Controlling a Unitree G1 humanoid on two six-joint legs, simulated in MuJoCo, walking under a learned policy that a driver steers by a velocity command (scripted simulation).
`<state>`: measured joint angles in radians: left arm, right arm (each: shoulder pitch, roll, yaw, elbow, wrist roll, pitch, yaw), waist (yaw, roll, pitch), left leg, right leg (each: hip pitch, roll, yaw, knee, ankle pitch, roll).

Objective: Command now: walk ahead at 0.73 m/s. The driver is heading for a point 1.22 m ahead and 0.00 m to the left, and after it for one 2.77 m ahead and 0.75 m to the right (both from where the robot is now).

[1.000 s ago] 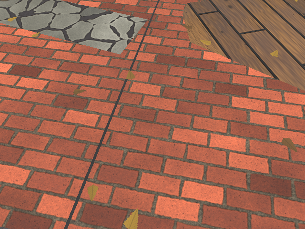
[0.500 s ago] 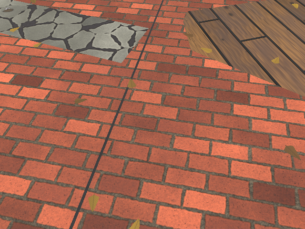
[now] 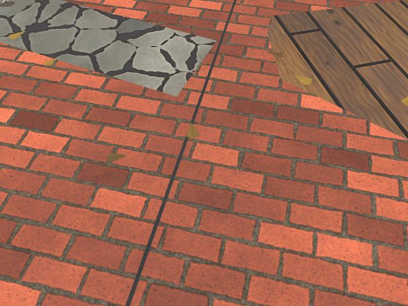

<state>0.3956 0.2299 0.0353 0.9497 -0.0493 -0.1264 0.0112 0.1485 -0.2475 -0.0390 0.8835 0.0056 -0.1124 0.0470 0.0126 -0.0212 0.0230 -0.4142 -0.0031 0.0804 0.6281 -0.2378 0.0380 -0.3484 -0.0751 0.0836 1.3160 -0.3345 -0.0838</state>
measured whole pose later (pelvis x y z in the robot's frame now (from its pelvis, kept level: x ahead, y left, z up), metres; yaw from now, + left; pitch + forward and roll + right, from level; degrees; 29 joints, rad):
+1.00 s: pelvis +0.34 +0.03 +0.01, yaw +0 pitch +0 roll +0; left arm 0.19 0.22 0.04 1.00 0.00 -0.01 0.03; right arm 0.26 -0.20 -0.02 1.06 0.00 -0.03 -0.03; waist -0.01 0.00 0.03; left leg -0.19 0.01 0.01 0.52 -0.33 0.00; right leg -0.30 0.01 -0.01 0.49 -0.19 -0.01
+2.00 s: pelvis +0.96 -0.05 +0.00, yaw +0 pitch +1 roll +2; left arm 0.34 0.24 0.02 0.96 -0.04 -0.13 -0.01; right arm 0.19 -0.26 -0.06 0.85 0.00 -0.12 0.05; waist -0.02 -0.01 0.05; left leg -0.42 -0.07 0.09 0.54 -0.14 0.09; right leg -0.29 -0.05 0.09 1.33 -0.33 -0.11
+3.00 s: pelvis +1.90 -0.12 +0.01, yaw -20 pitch +1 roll +2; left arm 0.33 0.30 0.06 0.80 -0.04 -0.06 0.01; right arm 0.18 -0.27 -0.06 0.77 -0.01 -0.12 0.01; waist 0.00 -0.04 0.03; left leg -0.33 0.02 0.07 0.51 -0.20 -0.03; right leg -0.44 -0.05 0.05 1.34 -0.34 -0.07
